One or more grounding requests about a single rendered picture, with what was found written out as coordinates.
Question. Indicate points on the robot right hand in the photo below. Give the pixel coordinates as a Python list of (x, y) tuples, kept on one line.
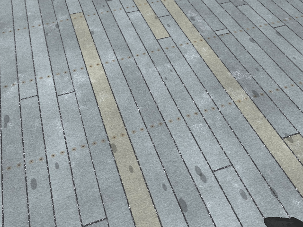
[(283, 222)]

